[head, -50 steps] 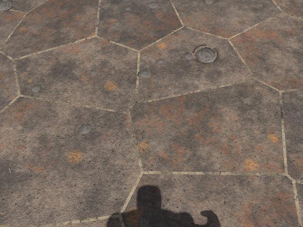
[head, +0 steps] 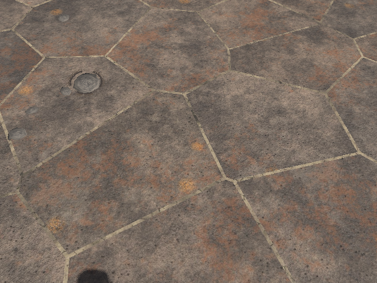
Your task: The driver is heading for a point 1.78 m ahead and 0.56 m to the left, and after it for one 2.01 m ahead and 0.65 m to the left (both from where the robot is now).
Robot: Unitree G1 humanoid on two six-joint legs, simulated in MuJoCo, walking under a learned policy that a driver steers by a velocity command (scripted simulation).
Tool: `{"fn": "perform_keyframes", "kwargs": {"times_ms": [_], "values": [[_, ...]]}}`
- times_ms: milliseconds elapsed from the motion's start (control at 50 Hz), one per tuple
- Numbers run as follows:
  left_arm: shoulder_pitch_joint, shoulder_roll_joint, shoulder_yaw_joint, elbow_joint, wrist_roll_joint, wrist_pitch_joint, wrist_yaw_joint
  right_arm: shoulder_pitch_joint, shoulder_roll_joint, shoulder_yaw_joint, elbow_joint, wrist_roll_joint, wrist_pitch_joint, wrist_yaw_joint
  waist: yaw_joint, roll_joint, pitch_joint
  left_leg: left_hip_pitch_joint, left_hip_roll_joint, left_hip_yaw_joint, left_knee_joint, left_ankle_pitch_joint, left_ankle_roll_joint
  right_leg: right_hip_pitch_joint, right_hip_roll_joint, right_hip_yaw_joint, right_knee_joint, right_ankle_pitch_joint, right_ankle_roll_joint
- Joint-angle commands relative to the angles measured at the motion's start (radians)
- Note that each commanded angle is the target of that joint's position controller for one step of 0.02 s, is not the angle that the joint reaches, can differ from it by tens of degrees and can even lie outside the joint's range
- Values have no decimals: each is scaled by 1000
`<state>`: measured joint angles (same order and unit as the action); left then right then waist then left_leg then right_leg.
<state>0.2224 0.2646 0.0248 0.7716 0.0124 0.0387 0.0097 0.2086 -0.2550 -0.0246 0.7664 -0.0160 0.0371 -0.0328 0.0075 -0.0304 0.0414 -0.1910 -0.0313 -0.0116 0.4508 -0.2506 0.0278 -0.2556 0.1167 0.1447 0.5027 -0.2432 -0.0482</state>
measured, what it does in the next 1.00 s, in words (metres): walks ahead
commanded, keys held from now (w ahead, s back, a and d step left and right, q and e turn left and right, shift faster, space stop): no key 0.58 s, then w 0.42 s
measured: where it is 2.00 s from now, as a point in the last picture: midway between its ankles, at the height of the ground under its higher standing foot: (194, 246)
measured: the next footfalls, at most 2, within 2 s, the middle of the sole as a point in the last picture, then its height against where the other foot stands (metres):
left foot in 1.30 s outside the picture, level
right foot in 1.84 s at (211, 214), level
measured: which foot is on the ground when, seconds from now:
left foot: down 0.00-0.86, up 0.88-1.00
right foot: down 0.00-1.00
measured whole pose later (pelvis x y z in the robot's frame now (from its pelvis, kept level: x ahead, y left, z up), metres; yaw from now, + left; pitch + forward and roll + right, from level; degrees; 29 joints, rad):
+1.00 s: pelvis +0.10 -0.03 +0.01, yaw +0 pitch +0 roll +0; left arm 0.39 0.21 0.02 1.09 0.02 -0.07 0.00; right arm 0.28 -0.25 -0.04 1.02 -0.03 -0.04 0.03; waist 0.01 0.03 0.00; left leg -0.41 0.02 0.01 0.98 -0.33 0.09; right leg -0.08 0.06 -0.02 0.34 -0.27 -0.07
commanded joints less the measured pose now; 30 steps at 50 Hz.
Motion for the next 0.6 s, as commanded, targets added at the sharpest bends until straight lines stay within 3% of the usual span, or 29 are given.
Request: {"fn": "perform_keyframes", "kwargs": {"times_ms": [20, 40, 60, 100, 120, 140, 300, 580, 600], "values": [[45, 109, 23, -25, 5, -8, 8, -58, -145, -20, -59, -2, -31, 5, 26, 188, -45, -21, 333, -296, -191, 272, 171, 36, -58, -14, 59, -159, 12], [37, 101, 22, -12, 4, -6, 3, -80, -114, -6, -57, 1, -35, 10, 34, 178, -32, -45, 277, -244, -186, 228, 145, 69, -60, -16, 20, -94, 9], [18, 91, 18, -5, 2, -7, 0, -79, -115, -4, -46, -2, -34, 11, 33, 179, -17, -48, 220, -194, -172, 178, 104, 90, -66, -17, -42, -4, 11], [0, 96, 14, 6, 12, -12, -5, -46, -128, -6, -28, 1, -35, 6, 18, 182, -30, -20, 170, -159, -142, 165, 57, 121, -100, 13, -106, 139, 18], [-8, 109, 14, 19, 10, -17, -2, -12, -128, -7, -22, 4, -36, 8, -6, 144, -35, -22, 154, -160, -148, 140, 46, 126, -119, 37, -109, 173, 23], [12, 106, 15, 44, 1, -19, -1, -9, -128, -7, -13, 9, -35, 9, -3, 103, -28, 1, 141, -146, -156, 98, 41, 97, -119, 39, -110, 161, 26], [9, 92, 5, 152, -2, -29, 15, -7, -108, -3, 60, 5, -36, 10, -10, 25, -21, 51, 123, -120, -131, 100, 40, 77, -143, 60, -169, 171, 20], [20, 78, -8, 296, -5, -30, 25, 38, -86, 12, 208, 5, -39, 5, -7, 36, -4, 36, 112, -115, -146, 88, 32, 93, -161, 57, -190, 159, 6], [30, 70, -11, 304, -4, -29, 25, 50, -85, 13, 219, 3, -38, 6, -8, 41, -25, 42, 106, -116, -157, -11, 33, 96, -151, 50, -191, 74, 2]]}}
